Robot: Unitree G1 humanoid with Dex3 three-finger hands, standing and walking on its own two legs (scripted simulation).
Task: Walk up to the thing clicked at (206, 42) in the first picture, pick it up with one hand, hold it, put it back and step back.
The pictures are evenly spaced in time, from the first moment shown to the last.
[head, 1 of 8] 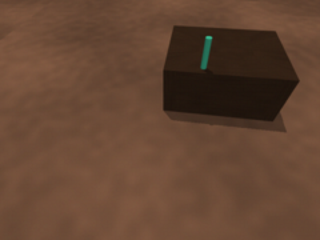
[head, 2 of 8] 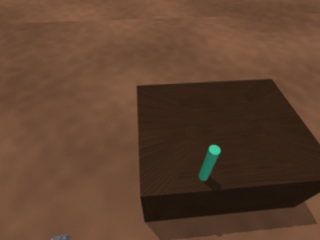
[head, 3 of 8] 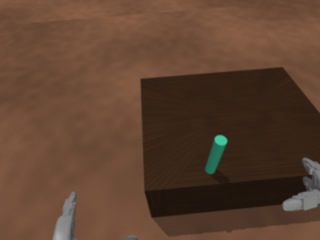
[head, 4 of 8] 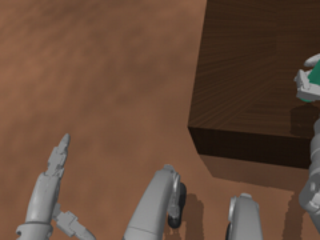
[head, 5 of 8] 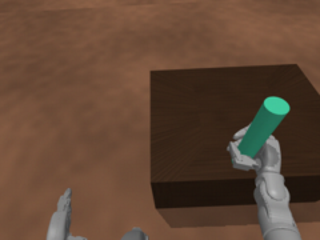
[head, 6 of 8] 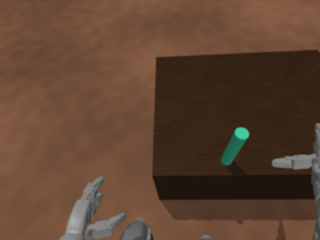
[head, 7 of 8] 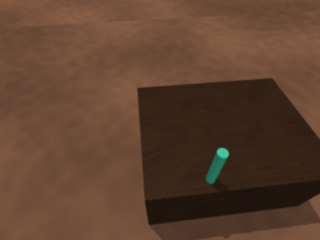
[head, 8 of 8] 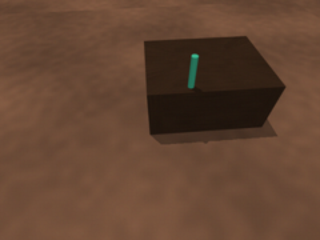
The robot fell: no
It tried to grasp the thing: yes
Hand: right
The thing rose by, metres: 0.31
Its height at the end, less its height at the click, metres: +0.00
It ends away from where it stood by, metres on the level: 0.01
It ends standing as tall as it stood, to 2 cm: yes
